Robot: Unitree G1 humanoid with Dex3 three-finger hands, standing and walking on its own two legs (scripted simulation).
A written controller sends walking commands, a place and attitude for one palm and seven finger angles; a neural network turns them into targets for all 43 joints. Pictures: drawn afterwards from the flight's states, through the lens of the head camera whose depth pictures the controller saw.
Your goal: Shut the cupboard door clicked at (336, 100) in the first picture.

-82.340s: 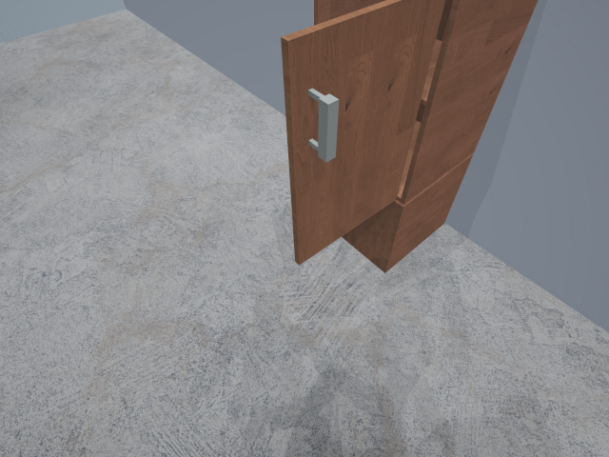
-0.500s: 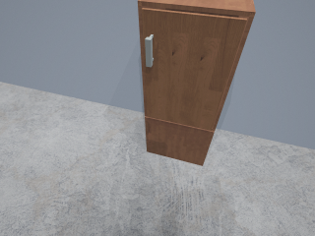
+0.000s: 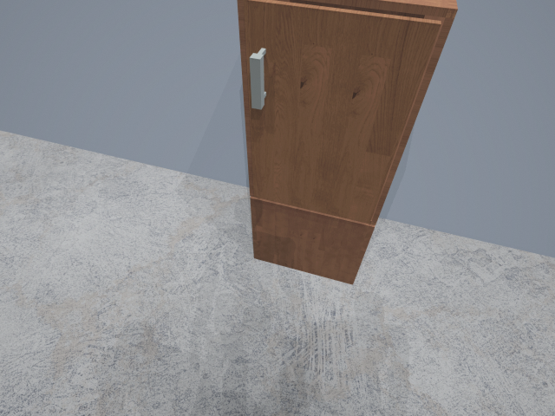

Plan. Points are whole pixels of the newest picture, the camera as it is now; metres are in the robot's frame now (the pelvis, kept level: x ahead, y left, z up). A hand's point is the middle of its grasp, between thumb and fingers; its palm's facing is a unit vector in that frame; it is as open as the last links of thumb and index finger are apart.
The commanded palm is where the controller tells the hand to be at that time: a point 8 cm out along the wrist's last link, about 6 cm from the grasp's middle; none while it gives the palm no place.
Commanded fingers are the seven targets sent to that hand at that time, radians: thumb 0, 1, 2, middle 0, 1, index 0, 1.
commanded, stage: look to check the result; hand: left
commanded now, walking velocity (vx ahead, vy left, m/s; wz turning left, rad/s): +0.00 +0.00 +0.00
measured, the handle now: (260, 78) +0.79 +0.08 +0.09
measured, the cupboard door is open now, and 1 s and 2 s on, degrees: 0 0 0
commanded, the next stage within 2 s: stand and wait in 0.28 s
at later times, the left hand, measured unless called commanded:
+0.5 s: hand out of the picture +0.00 +0.15 -0.18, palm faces +0.05 -0.99 -0.16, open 7.4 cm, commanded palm none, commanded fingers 0.00 0.90 0.90 -0.20 -0.30 -0.20 -0.30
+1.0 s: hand out of the picture -0.01 +0.15 -0.18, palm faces +0.05 -0.98 -0.17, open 7.4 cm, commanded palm none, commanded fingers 0.00 0.90 0.90 -0.20 -0.30 -0.20 -0.30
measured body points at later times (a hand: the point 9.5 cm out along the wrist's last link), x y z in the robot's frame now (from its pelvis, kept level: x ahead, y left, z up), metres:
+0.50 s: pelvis +0.02 +0.00 +0.00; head +0.03 +0.00 +0.45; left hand -0.01 +0.20 -0.16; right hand +0.01 -0.22 -0.16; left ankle +0.05 +0.11 -0.74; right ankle -0.04 -0.09 -0.74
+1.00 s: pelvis +0.03 -0.01 +0.00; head +0.04 -0.01 +0.45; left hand -0.01 +0.20 -0.16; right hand +0.01 -0.22 -0.16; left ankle +0.05 +0.11 -0.74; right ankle -0.04 -0.09 -0.74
